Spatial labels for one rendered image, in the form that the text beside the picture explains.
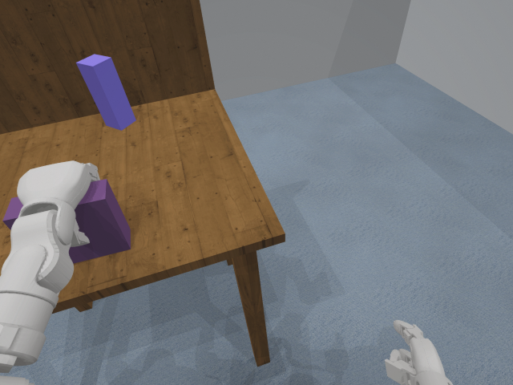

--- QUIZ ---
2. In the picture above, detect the left robot forearm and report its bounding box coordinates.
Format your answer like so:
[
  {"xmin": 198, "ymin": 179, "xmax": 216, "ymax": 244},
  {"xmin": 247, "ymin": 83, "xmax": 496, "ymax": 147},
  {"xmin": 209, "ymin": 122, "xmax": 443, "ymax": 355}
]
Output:
[{"xmin": 0, "ymin": 197, "xmax": 76, "ymax": 373}]

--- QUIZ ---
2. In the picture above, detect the left robot hand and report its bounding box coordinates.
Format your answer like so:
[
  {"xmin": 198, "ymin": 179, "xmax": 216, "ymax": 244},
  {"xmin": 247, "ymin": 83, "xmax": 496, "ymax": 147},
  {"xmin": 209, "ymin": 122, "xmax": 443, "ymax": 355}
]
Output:
[{"xmin": 17, "ymin": 160, "xmax": 100, "ymax": 247}]

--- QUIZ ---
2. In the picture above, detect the table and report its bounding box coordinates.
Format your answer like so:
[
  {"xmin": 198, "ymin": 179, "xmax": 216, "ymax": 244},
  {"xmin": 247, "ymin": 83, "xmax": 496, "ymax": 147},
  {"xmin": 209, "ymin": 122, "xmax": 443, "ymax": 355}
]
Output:
[{"xmin": 0, "ymin": 0, "xmax": 285, "ymax": 367}]

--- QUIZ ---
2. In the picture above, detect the right robot hand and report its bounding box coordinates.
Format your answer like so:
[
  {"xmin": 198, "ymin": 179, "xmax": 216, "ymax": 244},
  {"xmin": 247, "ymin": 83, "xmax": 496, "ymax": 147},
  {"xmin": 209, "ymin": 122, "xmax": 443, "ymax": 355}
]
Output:
[{"xmin": 385, "ymin": 320, "xmax": 445, "ymax": 385}]

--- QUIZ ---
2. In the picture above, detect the sponge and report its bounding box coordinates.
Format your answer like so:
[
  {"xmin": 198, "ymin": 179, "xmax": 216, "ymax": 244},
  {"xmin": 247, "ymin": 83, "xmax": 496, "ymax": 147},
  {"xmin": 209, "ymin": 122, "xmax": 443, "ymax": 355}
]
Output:
[{"xmin": 3, "ymin": 179, "xmax": 131, "ymax": 264}]

